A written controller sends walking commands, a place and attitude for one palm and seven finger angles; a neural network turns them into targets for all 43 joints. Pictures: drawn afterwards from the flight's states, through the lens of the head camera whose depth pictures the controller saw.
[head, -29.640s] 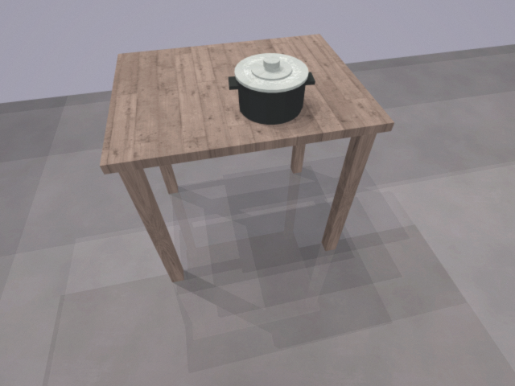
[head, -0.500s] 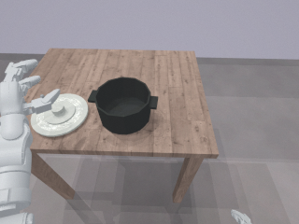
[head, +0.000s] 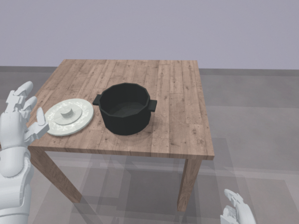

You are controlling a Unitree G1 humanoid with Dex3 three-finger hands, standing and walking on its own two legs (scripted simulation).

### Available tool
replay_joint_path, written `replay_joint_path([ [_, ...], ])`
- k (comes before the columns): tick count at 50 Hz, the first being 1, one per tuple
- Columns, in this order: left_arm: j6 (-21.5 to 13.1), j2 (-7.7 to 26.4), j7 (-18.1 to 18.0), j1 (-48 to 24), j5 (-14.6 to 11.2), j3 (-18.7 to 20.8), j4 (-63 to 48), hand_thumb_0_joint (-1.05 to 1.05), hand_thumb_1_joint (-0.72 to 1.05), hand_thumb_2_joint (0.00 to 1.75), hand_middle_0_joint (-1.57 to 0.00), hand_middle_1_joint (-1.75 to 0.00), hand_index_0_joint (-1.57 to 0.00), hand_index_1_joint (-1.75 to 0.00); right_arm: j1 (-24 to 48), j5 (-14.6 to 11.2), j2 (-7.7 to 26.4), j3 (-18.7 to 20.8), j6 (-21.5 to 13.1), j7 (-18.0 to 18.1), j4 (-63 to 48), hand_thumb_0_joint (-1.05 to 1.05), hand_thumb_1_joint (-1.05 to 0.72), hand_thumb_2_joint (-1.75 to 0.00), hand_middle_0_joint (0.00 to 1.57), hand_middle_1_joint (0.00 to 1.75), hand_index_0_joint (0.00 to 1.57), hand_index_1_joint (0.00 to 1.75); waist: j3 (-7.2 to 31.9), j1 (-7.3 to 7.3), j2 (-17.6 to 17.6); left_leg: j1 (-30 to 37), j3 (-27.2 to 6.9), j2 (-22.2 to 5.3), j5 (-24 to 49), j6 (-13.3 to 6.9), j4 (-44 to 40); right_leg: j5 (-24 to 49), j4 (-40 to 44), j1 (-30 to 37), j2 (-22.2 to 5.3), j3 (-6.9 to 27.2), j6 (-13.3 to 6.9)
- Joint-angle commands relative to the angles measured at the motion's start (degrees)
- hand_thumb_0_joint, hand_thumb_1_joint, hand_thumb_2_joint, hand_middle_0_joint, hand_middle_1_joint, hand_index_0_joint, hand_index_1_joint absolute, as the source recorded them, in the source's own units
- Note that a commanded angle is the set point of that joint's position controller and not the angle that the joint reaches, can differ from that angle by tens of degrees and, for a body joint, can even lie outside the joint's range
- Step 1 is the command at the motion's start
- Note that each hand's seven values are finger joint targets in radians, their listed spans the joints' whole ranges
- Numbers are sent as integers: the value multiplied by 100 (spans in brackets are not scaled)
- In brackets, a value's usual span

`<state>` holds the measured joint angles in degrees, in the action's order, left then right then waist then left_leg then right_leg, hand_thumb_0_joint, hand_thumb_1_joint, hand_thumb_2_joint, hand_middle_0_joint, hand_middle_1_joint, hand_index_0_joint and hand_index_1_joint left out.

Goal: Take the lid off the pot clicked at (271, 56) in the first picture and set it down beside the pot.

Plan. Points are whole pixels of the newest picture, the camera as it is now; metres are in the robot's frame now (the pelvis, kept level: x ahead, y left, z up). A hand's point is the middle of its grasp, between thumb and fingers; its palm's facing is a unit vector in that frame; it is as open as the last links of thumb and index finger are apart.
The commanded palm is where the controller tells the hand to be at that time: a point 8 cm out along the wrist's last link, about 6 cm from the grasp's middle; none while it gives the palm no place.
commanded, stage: draw the hand back to the body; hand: left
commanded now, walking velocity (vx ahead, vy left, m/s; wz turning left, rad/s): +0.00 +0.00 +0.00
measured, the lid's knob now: (66, 111) +0.51 +0.39 -0.02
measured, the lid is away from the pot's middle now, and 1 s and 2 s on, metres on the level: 0.24 0.24 0.24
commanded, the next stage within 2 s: step back with the hand held close in 0.76 s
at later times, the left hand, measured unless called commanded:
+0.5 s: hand (34, 161) +0.20 +0.25 +0.15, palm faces +0.39 -0.86 -0.33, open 7.4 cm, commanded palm +0.14 +0.29 +0.17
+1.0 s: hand (8, 169) +0.17 +0.28 +0.17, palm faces +0.40 -0.82 -0.41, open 7.4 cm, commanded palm +0.11 +0.31 +0.17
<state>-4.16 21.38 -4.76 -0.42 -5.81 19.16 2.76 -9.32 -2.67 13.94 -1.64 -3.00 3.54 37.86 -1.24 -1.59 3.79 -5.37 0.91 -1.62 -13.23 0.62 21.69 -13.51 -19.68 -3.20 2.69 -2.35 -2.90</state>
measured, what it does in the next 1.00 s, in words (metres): stands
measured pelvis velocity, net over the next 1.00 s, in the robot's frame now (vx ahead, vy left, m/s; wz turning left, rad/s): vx -0.02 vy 0.03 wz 0.00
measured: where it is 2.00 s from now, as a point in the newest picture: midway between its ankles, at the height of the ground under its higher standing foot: outside the picture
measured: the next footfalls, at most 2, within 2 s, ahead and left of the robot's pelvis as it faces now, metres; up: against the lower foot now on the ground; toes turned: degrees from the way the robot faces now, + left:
none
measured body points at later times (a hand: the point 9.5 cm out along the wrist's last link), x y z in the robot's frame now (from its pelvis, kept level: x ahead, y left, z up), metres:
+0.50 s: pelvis -0.01 +0.01 +0.00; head -0.03 -0.01 +0.45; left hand +0.17 +0.30 +0.17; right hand +0.18 -0.21 -0.08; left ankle -0.01 +0.13 -0.75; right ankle -0.03 -0.08 -0.75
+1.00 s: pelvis -0.02 +0.03 +0.00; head -0.02 +0.03 +0.45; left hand +0.14 +0.32 +0.19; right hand +0.18 -0.18 -0.08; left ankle -0.01 +0.13 -0.75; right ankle -0.03 -0.08 -0.75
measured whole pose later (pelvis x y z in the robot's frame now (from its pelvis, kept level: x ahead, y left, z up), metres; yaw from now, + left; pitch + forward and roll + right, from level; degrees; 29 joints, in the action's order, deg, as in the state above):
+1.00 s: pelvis -0.02 +0.03 +0.00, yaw +0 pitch -3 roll -2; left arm -9.2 20.8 -4.9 29.1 -4.1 20.9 -28.1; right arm -9.4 -0.4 11.9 -1.8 -5.1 2.4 34.5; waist -1.8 -2.9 2.5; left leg -9.1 1.3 -0.6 -14.0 -1.6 25.9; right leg -12.0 -20.2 -5.3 1.6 -2.0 -0.5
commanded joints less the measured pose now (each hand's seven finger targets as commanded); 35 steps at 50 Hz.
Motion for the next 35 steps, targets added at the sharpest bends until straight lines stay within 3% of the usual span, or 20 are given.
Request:
replay_joint_path([
  [1, -481, 1362, -88, -1048, -25, 557, -1666, 0, 90, 90, -20, -30, -20, -30, 696, 35, 588, 215, -376, 63, -892, 0, -90, -90, 20, 30, 20, 30, 979, -11, -52, 576, 133, 99, 1362, -363, -75, 1815, 290, -54, -284, 120, 171],
  [4, -456, 1219, -71, -663, -55, 518, -1537, 0, 90, 90, -20, -30, -20, -30, 742, 41, 582, 224, -389, 78, -865, 0, -90, -90, 20, 30, 20, 30, 648, 3, -309, 484, 156, 94, 1155, -369, -117, 1573, 409, -205, -281, 145, 202],
  [7, -543, 1203, -82, -532, -52, 510, -2121, 0, 90, 90, -20, -30, -20, -30, 813, 66, 557, 219, -469, 90, -920, 0, -90, -90, 20, 30, 20, 30, 829, -46, -111, 596, 129, 101, 1160, -368, -131, 1486, 426, -108, -303, 160, 186],
  [9, -582, 1121, -85, -264, -42, 462, -2263, 0, 90, 90, -20, -30, -20, -30, 822, 78, 534, 219, -524, 85, -920, 0, -90, -90, 20, 30, 20, 30, 715, -44, 11, 596, 114, 98, 1065, -344, -166, 1323, 466, -173, -290, 149, 176],
  [15, -595, 967, -65, 742, -46, 472, -2607, 0, 90, 90, -20, -30, -20, -30, 816, 122, 513, 238, -561, 73, -952, 0, -90, -90, 20, 30, 20, 30, 622, -95, -273, 525, 97, 74, 1149, -344, -166, 1394, 459, -141, -291, 123, 185],
  [19, -621, 880, -62, 1112, -15, 375, -3078, 0, 90, 90, -20, -30, -20, -30, 834, 139, 491, 244, -618, 69, -978, 0, -90, -90, 20, 30, 20, 30, 554, -85, -1, 560, 96, 67, 1112, -327, -137, 1296, 492, -229, -294, 138, 174],
  [23, -619, 870, -72, 1719, -14, 438, -3356, 0, 90, 90, -20, -30, -20, -30, 804, 170, 470, 244, -660, 65, -1013, 0, -90, -90, 20, 30, 20, 30, 439, -112, -206, 472, 46, 54, 1004, -323, -146, 1116, 510, -261, -295, 121, 171],
  [26, -625, 738, -65, 2102, 23, 314, -3729, 0, 90, 90, -20, -30, -20, -30, 809, 186, 448, 240, -683, 54, -1052, 0, -90, -90, 20, 30, 20, 30, 440, -131, 29, 473, 44, 44, 1057, -303, -134, 1148, 467, -282, -295, 95, 153],
  [30, -607, 705, -77, 2578, 46, 317, -4006, 0, 90, 90, -20, -30, -20, -30, 798, 193, 421, 250, -720, 52, -1099, 0, -90, -90, 20, 30, 20, 30, 334, -146, -26, 405, 3, 22, 916, -286, -134, 943, 484, -363, -287, 90, 150],
  [32, -591, 794, -117, 2448, 60, 396, -4012, 0, 90, 90, -20, -30, -20, -30, 774, 213, 430, 247, -719, 82, -1063, 0, -90, -90, 20, 30, 20, 30, 342, -131, -176, 391, -2, 37, 927, -302, -106, 982, 480, -367, -281, 92, 153],
  [35, -553, 642, -130, 2458, 81, 276, -3928, 0, 90, 90, -20, -30, -20, -30, 736, 218, 425, 227, -736, 99, -1038, 0, -90, -90, 20, 30, 20, 30, 294, -110, -75, 393, -44, 31, 849, -284, -139, 861, 473, -410, -277, 68, 140],
])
